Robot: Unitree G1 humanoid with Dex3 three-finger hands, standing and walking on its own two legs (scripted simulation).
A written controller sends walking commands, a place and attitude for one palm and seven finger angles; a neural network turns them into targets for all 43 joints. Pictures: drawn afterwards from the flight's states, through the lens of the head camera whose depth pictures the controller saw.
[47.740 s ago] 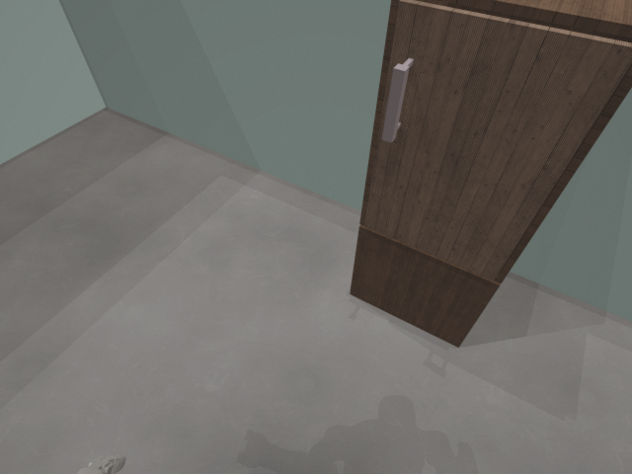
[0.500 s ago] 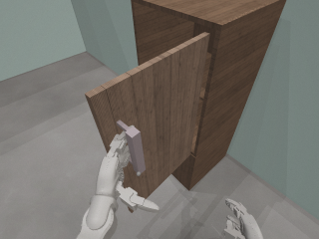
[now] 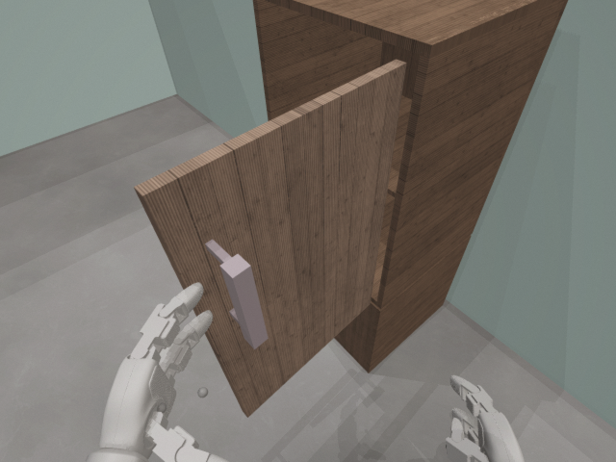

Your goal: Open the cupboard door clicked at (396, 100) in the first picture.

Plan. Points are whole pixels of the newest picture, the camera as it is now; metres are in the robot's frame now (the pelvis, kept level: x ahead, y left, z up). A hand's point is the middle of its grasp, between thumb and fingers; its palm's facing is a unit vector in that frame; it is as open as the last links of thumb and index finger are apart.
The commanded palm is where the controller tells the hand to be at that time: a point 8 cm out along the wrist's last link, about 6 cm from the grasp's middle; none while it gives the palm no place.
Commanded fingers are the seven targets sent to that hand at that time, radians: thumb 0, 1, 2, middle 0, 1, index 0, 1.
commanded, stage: slide the hand sideways off the handle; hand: left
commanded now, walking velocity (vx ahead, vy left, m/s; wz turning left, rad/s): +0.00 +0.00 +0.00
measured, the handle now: (236, 295) +0.29 +0.11 +0.10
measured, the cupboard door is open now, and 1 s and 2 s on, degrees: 94 94 94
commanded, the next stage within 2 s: draw the hand back to the body in 0.20 s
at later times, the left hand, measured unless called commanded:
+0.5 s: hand (152, 402) +0.16 +0.16 +0.11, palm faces +0.00 -1.00 -0.04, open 16.3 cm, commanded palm +0.13 +0.22 +0.12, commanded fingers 0.00 -0.50 0.30 -0.15 -0.30 -0.15 -0.30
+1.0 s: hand (67, 385) +0.16 +0.24 +0.14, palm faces +0.24 -0.93 -0.29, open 14.9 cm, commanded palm +0.12 +0.28 +0.16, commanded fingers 0.00 0.06 0.54 -0.17 -0.30 -0.17 -0.30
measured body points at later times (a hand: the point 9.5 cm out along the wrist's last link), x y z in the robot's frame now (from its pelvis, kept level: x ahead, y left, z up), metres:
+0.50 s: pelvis -0.01 +0.02 -0.01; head -0.01 +0.00 +0.44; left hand +0.16 +0.22 +0.12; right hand +0.18 -0.19 -0.07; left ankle +0.01 +0.12 -0.71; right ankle -0.02 -0.06 -0.71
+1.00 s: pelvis -0.01 +0.04 +0.02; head -0.03 +0.02 +0.47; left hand +0.15 +0.28 +0.16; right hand +0.18 -0.18 -0.04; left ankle +0.01 +0.12 -0.71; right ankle -0.02 -0.06 -0.71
